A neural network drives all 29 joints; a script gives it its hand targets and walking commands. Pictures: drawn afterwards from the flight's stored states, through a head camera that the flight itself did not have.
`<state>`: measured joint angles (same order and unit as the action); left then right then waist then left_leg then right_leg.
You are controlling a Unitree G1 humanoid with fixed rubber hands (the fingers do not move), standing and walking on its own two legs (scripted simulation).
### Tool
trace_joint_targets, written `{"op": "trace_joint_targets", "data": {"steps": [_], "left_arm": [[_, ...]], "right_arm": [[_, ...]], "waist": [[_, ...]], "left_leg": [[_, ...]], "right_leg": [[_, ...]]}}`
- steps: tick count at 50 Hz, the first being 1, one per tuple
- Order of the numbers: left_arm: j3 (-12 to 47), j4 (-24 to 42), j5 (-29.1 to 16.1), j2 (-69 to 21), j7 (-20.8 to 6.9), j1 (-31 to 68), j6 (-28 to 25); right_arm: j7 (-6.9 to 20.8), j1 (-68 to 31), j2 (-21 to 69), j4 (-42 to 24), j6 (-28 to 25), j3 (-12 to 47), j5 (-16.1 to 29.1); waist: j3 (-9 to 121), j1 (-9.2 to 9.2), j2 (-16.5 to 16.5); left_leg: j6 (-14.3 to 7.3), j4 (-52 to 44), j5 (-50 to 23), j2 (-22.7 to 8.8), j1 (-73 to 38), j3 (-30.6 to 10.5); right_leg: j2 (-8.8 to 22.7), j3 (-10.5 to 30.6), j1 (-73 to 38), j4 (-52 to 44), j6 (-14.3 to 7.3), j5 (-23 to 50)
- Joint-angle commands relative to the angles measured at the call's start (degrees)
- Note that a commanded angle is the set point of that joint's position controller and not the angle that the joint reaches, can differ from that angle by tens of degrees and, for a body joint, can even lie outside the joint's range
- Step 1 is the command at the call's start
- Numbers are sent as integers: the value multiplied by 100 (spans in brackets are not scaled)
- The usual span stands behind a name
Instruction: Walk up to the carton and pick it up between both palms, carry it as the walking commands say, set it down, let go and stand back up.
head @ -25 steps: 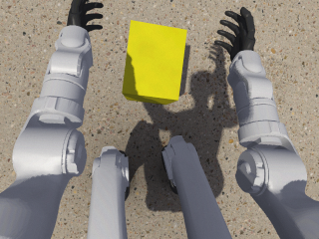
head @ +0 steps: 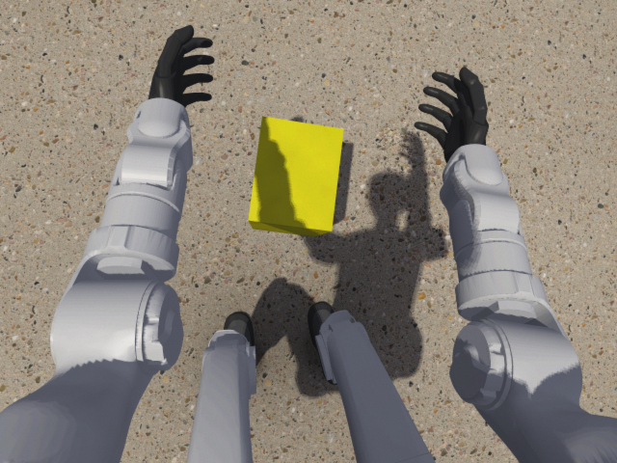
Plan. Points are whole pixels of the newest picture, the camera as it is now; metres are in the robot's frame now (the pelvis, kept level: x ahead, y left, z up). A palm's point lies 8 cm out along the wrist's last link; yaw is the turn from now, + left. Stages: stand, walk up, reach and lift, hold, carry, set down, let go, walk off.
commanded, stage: set down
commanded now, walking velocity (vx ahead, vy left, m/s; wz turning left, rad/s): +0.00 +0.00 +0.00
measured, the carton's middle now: (292, 185) +0.49 -0.07 -0.51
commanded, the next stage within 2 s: let go in 0.16 s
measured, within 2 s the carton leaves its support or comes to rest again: neither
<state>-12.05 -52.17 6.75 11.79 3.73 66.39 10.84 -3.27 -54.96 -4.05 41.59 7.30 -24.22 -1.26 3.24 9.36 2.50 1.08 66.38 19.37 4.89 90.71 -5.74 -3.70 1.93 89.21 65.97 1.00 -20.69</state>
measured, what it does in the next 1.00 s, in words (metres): rises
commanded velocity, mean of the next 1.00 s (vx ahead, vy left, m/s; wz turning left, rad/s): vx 0.00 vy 0.00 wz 0.00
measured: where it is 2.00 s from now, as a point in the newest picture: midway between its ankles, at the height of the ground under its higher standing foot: (285, 363)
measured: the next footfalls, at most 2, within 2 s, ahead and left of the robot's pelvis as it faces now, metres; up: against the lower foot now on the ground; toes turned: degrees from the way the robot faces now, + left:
none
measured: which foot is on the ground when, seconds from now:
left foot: down 0.00-1.00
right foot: down 0.00-1.00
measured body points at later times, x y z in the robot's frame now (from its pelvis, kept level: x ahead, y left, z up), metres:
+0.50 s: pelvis +0.04 -0.01 +0.08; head +0.29 -0.01 +0.45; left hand +0.44 +0.13 -0.05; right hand +0.38 -0.26 -0.04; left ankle +0.07 +0.11 -0.61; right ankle +0.06 -0.12 -0.61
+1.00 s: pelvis +0.09 +0.00 +0.13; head +0.15 +0.01 +0.58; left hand +0.29 +0.22 +0.04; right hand +0.26 -0.25 +0.06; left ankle +0.07 +0.11 -0.61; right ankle +0.06 -0.12 -0.61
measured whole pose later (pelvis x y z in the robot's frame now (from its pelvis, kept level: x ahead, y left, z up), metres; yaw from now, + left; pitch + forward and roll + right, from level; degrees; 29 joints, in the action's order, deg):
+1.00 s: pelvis +0.09 +0.00 +0.13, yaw -1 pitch +4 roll +0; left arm -4.2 -27.6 2.1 10.8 -0.9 -9.2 1.3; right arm 4.1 12.0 -12.0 25.0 1.4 -2.2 0.2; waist -2.7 2.4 -2.0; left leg -0.3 24.5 14.1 2.4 14.7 -4.6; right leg -2.7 5.5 14.4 25.1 -0.6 -15.0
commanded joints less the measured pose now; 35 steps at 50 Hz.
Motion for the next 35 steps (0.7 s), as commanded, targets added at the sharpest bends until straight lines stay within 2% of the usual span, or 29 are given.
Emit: {"op": "trace_joint_targets", "data": {"steps": [1,5,9,15,19,23,27,31,35], "left_arm": [[-61,479,134,145,-24,1339,-171],[-235,363,379,11,-43,1232,-291],[-372,456,618,-168,81,756,-315],[-277,1527,677,-490,390,-379,-253],[-48,2403,565,-653,518,-1665,-275],[178,2807,370,-781,518,-2562,-401],[247,2681,196,-655,425,-3602,-540],[273,2485,19,-425,254,-4556,-748],[342,2522,-168,-198,20,-5440,-966]], "right_arm": [[43,-847,-442,-495,-177,-95,-188],[82,-811,-298,-426,-293,-193,-448],[176,-414,-436,-447,-347,-227,-730],[526,524,-761,-1109,-300,91,-743],[787,1703,-832,-1560,-282,563,-520],[948,2520,-1012,-1760,-385,911,-244],[1015,3329,-1095,-1632,-500,1199,-3],[997,4232,-1043,-1447,-621,1494,110],[897,5076,-1033,-1656,-748,1737,149]], "waist": [[5135,300,631],[4750,273,548],[4895,238,567],[5818,130,515],[5848,-49,226],[4922,-100,22],[3836,-245,-165],[2883,-380,-315],[2423,-486,-457]], "left_leg": [[177,-708,-1559,76,-3951,451],[218,-936,-1511,25,-3839,447],[300,-1039,-1767,-26,-4092,471],[239,-1303,-2772,-77,-5369,397],[148,-1732,-3153,-57,-5803,335],[76,-2238,-2681,-49,-5644,317],[43,-2672,-1954,-97,-5399,393],[32,-3048,-1424,-139,-5468,473],[19,-3379,-1383,-150,-5961,534]], "right_leg": [[-57,-651,-2409,-986,271,2112],[-33,-638,-2511,-1215,289,2069],[-63,-645,-2834,-1294,285,2248],[-119,-532,-3821,-1500,190,3022],[-74,-357,-4776,-1801,98,3594],[30,-171,-5453,-2192,23,3546],[152,-44,-6055,-2547,32,3179],[267,61,-6672,-2921,84,2988],[341,188,-7448,-3242,132,3349]]}}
